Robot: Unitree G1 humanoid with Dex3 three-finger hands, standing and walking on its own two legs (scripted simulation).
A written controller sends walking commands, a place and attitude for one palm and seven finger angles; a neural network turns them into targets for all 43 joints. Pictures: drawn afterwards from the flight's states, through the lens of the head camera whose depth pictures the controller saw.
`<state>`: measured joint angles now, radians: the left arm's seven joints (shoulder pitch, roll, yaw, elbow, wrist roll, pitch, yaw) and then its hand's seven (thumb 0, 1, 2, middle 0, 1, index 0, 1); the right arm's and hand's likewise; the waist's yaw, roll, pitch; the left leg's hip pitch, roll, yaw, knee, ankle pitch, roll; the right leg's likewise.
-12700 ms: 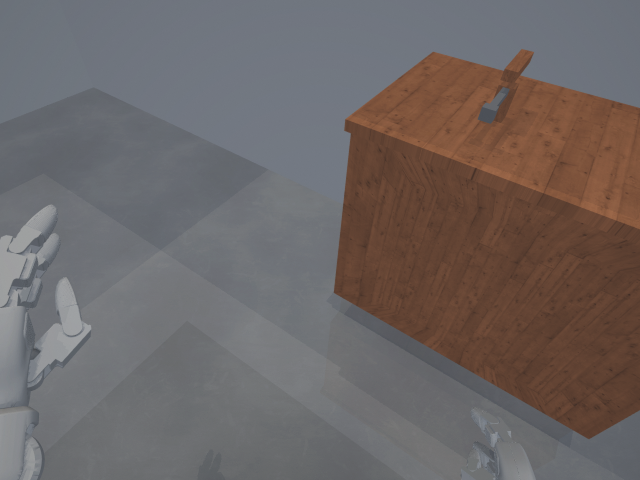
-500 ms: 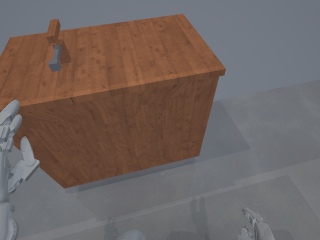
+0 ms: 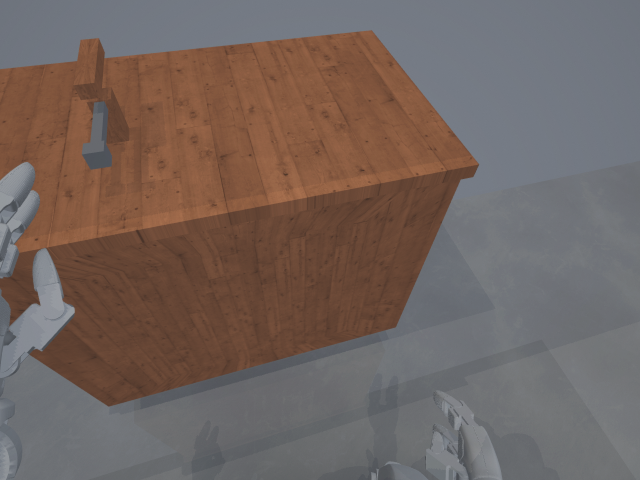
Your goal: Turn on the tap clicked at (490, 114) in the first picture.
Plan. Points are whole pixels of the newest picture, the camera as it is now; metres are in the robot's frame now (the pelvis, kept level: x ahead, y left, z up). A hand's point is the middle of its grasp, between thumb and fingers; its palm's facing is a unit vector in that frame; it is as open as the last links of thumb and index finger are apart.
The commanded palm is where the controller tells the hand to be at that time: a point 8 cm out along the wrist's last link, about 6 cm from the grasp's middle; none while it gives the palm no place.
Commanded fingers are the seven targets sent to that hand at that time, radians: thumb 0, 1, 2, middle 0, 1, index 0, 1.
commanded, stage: take the last steps up to it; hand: left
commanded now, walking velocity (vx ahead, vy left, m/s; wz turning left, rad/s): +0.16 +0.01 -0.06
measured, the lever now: (97, 155) +0.50 +0.36 +0.10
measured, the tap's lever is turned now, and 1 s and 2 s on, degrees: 0 0 0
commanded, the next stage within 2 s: come to a stop and stand still in 0.14 s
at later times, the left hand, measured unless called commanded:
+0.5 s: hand (112, 262) +0.27 +0.22 +0.17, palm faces +0.31 -0.83 -0.46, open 7.4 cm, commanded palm +0.22 +0.27 +0.18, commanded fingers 0.00 0.90 0.90 -0.20 -0.30 -0.20 -0.30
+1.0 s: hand (111, 321) +0.21 +0.20 +0.17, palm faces +0.34 -0.83 -0.44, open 7.4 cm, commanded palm +0.17 +0.24 +0.18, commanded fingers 0.00 0.90 0.90 -0.20 -0.30 -0.20 -0.30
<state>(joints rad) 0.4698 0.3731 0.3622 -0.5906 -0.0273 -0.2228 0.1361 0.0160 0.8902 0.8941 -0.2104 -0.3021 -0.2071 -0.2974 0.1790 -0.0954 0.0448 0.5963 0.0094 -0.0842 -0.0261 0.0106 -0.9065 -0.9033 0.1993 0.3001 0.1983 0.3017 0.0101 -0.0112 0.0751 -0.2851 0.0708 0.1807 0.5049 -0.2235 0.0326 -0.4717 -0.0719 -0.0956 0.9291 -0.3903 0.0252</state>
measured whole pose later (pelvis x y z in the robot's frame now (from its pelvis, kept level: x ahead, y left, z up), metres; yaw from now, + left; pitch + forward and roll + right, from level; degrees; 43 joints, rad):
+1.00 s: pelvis +0.00 -0.03 +0.00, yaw -2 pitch -2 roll +0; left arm 0.49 0.36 0.34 -0.52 -0.05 -0.14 0.13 0.01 0.89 0.89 -0.21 -0.30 -0.21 -0.30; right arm 0.19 -0.17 0.03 0.61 0.01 -0.05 -0.02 0.01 -0.90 -0.90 0.20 0.30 0.20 0.30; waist 0.01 0.04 0.06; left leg -0.40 0.06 0.06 0.67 -0.32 -0.02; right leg -0.18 0.01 -0.10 0.47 -0.26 -0.04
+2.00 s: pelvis -0.06 +0.00 +0.00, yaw -2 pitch -2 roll -1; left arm 0.46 0.34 0.33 -0.48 -0.02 -0.20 0.15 0.01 0.89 0.89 -0.21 -0.30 -0.21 -0.30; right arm 0.23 -0.21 0.00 0.61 0.01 -0.08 -0.06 0.01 -0.91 -0.90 0.20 0.30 0.20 0.30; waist 0.00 0.00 0.05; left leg -0.28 0.04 0.10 0.49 -0.18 0.03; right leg -0.23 -0.01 -0.07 0.45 -0.19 0.00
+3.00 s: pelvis +0.03 +0.02 -0.02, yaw -2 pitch +0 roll -1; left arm 0.40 0.36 0.38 -0.47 -0.05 -0.20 0.12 0.02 0.89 0.89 -0.21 -0.30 -0.21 -0.30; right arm 0.22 -0.20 0.01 0.57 0.02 -0.10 -0.03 0.01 -0.91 -0.90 0.20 0.30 0.20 0.30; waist 0.01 -0.01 0.02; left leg -0.25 0.01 0.10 0.67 -0.43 0.05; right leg -0.22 -0.03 -0.03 0.66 -0.41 0.01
